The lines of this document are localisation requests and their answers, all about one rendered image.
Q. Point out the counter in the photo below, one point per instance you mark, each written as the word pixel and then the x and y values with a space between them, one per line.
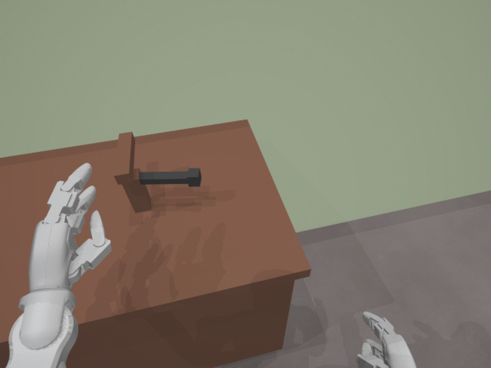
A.
pixel 198 277

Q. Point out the robot right hand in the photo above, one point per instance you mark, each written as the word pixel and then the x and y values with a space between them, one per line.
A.
pixel 394 352

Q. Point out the robot left hand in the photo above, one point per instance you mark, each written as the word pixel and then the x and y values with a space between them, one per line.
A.
pixel 54 245

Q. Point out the tap lever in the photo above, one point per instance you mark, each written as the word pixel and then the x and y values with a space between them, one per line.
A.
pixel 192 177

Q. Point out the robot left forearm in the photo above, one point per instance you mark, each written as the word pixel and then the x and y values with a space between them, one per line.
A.
pixel 44 334

